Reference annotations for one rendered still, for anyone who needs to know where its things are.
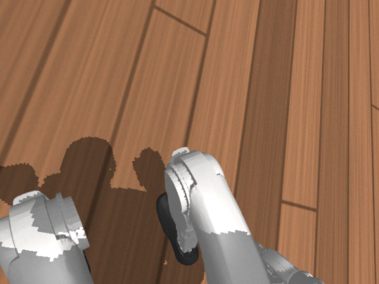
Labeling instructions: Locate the right robot hand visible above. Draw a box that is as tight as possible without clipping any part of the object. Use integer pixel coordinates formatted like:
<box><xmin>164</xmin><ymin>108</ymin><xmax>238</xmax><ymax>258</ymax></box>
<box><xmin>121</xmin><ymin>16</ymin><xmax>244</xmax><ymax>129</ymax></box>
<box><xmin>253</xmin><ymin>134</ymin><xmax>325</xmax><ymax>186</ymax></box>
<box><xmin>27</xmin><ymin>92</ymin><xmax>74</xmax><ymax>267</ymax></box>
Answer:
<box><xmin>255</xmin><ymin>242</ymin><xmax>299</xmax><ymax>284</ymax></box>

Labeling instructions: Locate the right robot foot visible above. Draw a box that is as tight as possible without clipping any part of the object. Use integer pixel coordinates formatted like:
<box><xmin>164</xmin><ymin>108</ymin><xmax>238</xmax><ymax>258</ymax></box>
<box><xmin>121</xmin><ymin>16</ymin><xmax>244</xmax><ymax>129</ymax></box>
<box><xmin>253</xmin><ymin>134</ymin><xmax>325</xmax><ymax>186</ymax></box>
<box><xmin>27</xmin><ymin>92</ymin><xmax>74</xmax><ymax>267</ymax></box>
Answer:
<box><xmin>156</xmin><ymin>192</ymin><xmax>199</xmax><ymax>266</ymax></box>

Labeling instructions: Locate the right robot arm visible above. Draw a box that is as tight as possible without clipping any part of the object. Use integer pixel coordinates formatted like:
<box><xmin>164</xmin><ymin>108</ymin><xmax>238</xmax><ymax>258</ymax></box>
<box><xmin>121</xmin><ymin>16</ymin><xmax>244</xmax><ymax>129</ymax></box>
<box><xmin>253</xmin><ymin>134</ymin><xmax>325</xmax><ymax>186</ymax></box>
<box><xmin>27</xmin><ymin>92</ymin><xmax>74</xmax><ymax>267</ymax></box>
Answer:
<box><xmin>288</xmin><ymin>270</ymin><xmax>325</xmax><ymax>284</ymax></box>

